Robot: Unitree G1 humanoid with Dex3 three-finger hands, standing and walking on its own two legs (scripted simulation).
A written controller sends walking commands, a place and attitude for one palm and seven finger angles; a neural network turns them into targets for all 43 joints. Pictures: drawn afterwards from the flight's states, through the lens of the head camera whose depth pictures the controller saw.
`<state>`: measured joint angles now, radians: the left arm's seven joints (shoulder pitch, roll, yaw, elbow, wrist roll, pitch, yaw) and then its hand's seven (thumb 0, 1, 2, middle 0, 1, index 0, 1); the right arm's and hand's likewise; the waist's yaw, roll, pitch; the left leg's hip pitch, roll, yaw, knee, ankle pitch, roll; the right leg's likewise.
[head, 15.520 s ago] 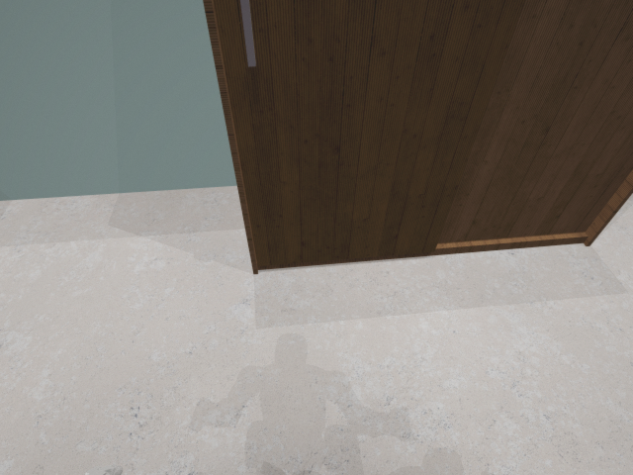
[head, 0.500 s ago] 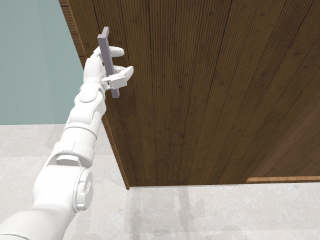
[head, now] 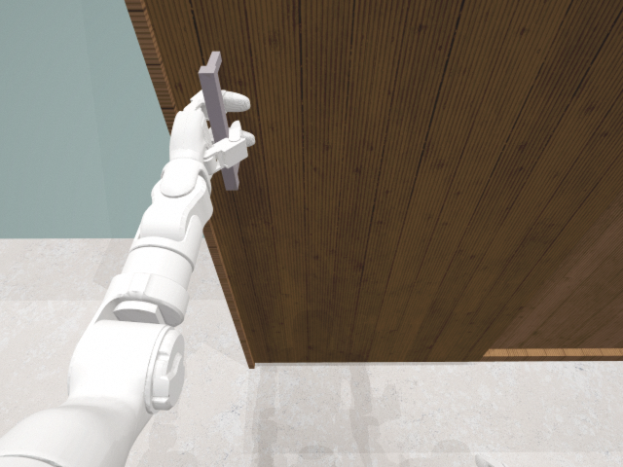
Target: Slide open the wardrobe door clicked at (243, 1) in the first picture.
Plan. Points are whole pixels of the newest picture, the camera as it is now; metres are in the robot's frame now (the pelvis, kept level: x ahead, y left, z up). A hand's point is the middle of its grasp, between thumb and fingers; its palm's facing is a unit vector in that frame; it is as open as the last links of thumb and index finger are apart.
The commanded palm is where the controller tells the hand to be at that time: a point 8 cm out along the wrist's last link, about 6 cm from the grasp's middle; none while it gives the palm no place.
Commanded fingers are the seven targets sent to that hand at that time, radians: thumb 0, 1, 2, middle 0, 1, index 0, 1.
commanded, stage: grip the handle and tug to test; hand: left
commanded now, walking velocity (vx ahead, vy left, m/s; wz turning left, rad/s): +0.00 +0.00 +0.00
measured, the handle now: (224, 126) +0.51 +0.14 +0.18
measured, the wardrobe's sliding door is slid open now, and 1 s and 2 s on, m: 0.00 0.01 0.11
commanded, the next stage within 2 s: tug the door sideways, standing still in 0.36 s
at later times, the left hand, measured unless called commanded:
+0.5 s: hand (240, 147) +0.46 +0.11 +0.19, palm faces +0.06 -1.00 +0.02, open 5.2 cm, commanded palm +0.43 +0.16 +0.19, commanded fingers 0.00 0.90 0.90 -0.45 -1.40 -0.45 -1.40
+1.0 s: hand (248, 144) +0.46 +0.10 +0.19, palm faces +0.10 -0.99 -0.02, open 5.1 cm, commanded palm +0.44 +0.09 +0.19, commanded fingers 0.00 0.90 0.90 -0.45 -1.40 -0.45 -1.40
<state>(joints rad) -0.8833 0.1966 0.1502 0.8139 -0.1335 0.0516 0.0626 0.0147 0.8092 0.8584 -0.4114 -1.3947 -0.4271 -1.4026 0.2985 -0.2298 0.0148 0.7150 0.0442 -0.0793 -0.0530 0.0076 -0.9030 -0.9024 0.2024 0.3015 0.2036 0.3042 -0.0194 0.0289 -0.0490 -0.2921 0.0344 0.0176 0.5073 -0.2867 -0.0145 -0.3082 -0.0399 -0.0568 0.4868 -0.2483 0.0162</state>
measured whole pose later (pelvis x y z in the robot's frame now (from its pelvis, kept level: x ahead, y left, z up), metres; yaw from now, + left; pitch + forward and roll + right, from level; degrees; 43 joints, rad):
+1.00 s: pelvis +0.00 +0.00 +0.00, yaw +2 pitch +4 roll -1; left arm -0.90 0.15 0.08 0.77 -0.15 0.10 0.15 0.02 0.81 0.86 -0.43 -1.40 -0.42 -1.40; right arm 0.30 -0.21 0.01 0.75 0.04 -0.09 -0.04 0.01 -0.90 -0.90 0.20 0.30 0.20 0.30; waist 0.00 0.04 -0.04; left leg -0.29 0.03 -0.01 0.52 -0.29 -0.02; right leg -0.30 -0.05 -0.08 0.49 -0.26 0.02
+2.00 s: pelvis +0.01 -0.15 -0.01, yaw +2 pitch -1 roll -1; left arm -0.87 0.21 0.05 0.47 -0.11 -0.09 0.09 -0.02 0.81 0.85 -0.46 -1.40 -0.33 -1.40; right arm 0.07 -0.19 -0.03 0.67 0.04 -0.09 -0.04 0.01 -0.90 -0.90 0.20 0.30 0.20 0.30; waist 0.08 0.02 0.26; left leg -0.29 0.21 0.12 0.60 -0.27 -0.08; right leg -0.52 -0.06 0.00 1.01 -0.40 0.01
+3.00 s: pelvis +0.16 -0.53 -0.03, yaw +9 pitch -4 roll -1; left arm -0.34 0.10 -0.06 -0.18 -0.06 -0.17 0.12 0.01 0.80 0.84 -0.46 -1.40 -0.23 -1.39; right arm 0.05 -0.15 0.02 0.54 0.04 -0.15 0.04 0.01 -0.90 -0.90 0.20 0.30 0.20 0.30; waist 0.11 0.09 0.28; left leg -0.17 0.33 0.09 0.73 -0.40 -0.09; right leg -0.39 0.00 -0.09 0.70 -0.24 -0.01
